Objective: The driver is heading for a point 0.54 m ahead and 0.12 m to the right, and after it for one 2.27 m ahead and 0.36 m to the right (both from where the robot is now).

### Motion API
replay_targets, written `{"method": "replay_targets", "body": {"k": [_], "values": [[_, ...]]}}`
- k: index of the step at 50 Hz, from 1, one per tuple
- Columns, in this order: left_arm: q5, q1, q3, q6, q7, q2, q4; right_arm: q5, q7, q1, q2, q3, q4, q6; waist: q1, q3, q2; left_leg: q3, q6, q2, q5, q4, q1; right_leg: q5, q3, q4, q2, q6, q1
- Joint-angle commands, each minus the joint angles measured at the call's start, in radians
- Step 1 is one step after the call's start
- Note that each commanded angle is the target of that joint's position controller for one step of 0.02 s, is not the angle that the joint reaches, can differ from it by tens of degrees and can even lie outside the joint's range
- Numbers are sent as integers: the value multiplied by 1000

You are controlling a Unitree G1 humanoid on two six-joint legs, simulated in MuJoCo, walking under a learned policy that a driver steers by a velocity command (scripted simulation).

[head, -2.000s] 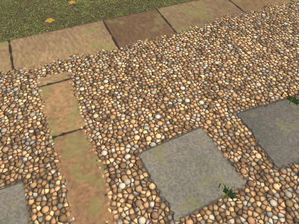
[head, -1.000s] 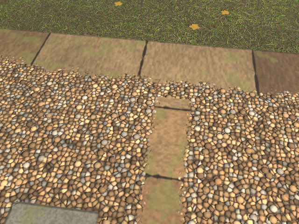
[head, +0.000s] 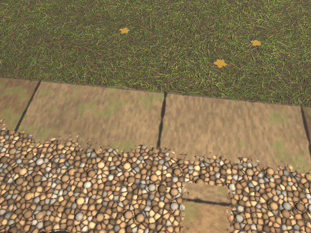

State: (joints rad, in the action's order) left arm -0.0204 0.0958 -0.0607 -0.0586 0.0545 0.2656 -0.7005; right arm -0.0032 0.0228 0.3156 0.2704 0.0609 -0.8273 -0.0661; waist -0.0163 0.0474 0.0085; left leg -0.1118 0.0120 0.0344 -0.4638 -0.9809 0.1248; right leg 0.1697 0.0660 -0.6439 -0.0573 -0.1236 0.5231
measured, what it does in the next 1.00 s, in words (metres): walks ahead, turning right: left foot, then right foot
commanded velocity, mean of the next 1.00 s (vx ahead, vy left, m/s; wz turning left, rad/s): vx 0.50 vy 0.00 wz -0.47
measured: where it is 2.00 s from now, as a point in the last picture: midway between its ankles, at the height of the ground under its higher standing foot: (208, 124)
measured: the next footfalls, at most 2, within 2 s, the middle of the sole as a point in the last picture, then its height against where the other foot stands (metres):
left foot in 0.42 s outside the picture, level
right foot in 0.92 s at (221, 201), level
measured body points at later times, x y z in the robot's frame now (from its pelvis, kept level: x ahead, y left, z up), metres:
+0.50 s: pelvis +0.29 +0.03 +0.01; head +0.31 +0.03 +0.46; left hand +0.44 +0.28 -0.10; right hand +0.40 -0.27 -0.06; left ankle +0.39 +0.11 -0.71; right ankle +0.13 -0.06 -0.64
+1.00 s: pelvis +0.50 -0.12 +0.01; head +0.53 -0.15 +0.46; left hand +0.81 -0.02 -0.06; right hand +0.37 -0.37 -0.13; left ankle +0.43 +0.10 -0.64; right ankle +0.53 -0.24 -0.71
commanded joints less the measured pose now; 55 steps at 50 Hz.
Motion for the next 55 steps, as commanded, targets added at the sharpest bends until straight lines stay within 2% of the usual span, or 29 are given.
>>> {"method": "replay_targets", "body": {"k": [1,2,3,6,11,15,18,20,21,22,23,24,25,26,28,33,38,40,43,44,45,46,47,48,49,50,51,52,55], "values": [[8,296,-59,-9,-22,179,12,-45,-32,-98,135,10,171,-95,145,-318,82,248,-32,-22,-3,-482,697,35,-716,329,355,-276,-852],[1,225,-50,-14,-18,152,22,-31,-26,-119,121,6,179,-99,85,-192,-28,230,-37,22,61,-366,671,-71,-589,338,306,-234,-671],[-1,161,-39,-16,-20,112,37,0,-17,-126,134,15,171,-91,48,-148,-45,218,-29,56,93,-271,610,-163,-503,350,267,-206,-548],[8,121,-39,-18,-33,124,63,19,-15,-78,116,19,176,-54,-9,-97,-5,195,14,76,138,-148,505,-301,-419,406,218,-208,-352],[-5,173,-51,-6,-60,170,46,23,-13,-235,54,-9,217,-41,43,-66,50,145,60,19,423,230,427,-279,-284,384,118,-132,-222],[-10,242,-51,11,-64,173,29,-1,-31,-337,78,-4,244,-55,93,-81,89,159,54,-36,510,416,366,-141,-368,321,141,-98,-280],[-8,238,-51,16,-68,168,31,-7,-40,-311,123,18,246,-70,62,-84,119,186,12,-41,413,485,314,-79,-478,240,181,-72,-358],[-1,206,-39,14,-67,128,49,1,-33,-167,156,42,215,-81,-23,-140,124,182,-43,-18,408,541,97,-126,-462,100,128,-25,-324],[12,199,-16,8,-62,67,70,20,-23,-20,211,58,206,-84,-87,-266,27,335,-111,147,352,533,-141,-27,-379,-164,69,16,-216],[-14,337,2,-1,-62,14,99,33,-26,73,289,78,168,-71,-31,-386,-319,793,-278,370,143,617,-455,392,-244,-487,-64,80,134],[-24,342,-12,-1,-65,114,75,10,-31,67,203,62,178,-66,-50,-337,-264,915,-277,397,-79,667,-439,401,-260,-641,16,94,273],[-18,243,-29,6,-64,170,83,5,-26,30,142,45,188,-58,-77,-212,-159,758,-232,353,-70,677,-329,306,-246,-690,51,102,308],[-5,189,-30,11,-65,163,95,11,-25,-17,124,35,191,-50,-62,-140,-89,622,-204,309,59,685,-212,232,-213,-680,84,109,282],[4,155,-32,12,-61,151,109,14,-24,-48,103,28,184,-45,-45,-84,-78,525,-196,268,170,707,-119,183,-210,-638,110,112,263],[-9,168,-32,21,-50,117,113,18,-24,-72,84,21,171,-48,-11,-55,-126,388,-183,219,272,757,-19,141,-189,-586,146,113,192],[0,105,-19,37,-46,70,133,13,-22,-56,136,40,116,-54,-8,-33,-88,217,-213,237,460,812,-25,32,-168,-431,168,141,239],[-3,-25,-7,25,-17,44,153,3,-14,-43,169,46,79,-37,-53,-7,-77,50,-173,214,524,800,-65,-179,-97,-157,156,123,181],[-3,-80,2,20,-10,23,171,-11,-21,11,176,44,48,-32,-73,12,-63,45,-177,225,516,804,-65,-147,-75,-73,134,105,122],[-1,-106,-7,11,-3,52,195,-37,-29,30,214,51,14,-14,-44,38,-78,76,-185,261,641,756,-131,-10,-37,26,104,60,75],[4,-66,-18,7,-4,75,187,-43,-29,22,227,52,7,-9,-7,12,-94,76,-177,259,793,694,-145,16,-17,66,78,42,-4],[9,55,-38,3,-9,107,151,-48,-27,7,229,48,-1,-3,69,-56,-95,46,-155,230,942,559,-127,-36,12,134,43,18,-181],[15,217,-66,3,-20,163,100,-43,-25,22,195,32,-10,-3,143,-162,-86,16,-120,181,931,359,-16,-102,0,125,46,-7,-449],[25,394,-90,9,-43,264,76,-1,-28,30,111,-1,21,-10,191,-332,83,1,-68,103,470,-8,236,-192,-295,89,305,-81,-771],[37,368,-80,6,-40,296,88,-17,-36,134,42,-22,30,-30,109,-480,272,162,-29,-49,-146,-282,507,-32,-737,242,502,-215,-930],[30,346,-60,0,-34,201,84,-50,-37,36,164,13,23,-36,156,-385,123,252,-31,-8,-110,-359,588,43,-678,299,472,-169,-826],[21,293,-45,-6,-32,165,70,-59,-36,-26,170,20,51,-35,125,-229,127,220,-37,32,-27,-344,641,18,-513,316,436,-131,-698],[17,228,-34,-12,-29,126,66,-43,-30,-48,149,18,48,-29,86,-160,75,207,-32,73,57,-293,608,-35,-406,342,387,-103,-573],[19,178,-26,-19,-26,92,64,-28,-26,-42,140,24,44,-16,53,-111,92,207,-25,97,123,-248,567,-71,-314,377,347,-86,-480],[34,140,-28,-49,-32,68,36,-36,-25,17,85,22,22,24,-1,-82,85,213,-10,110,227,-215,486,-162,-175,461,319,-80,-372]]}}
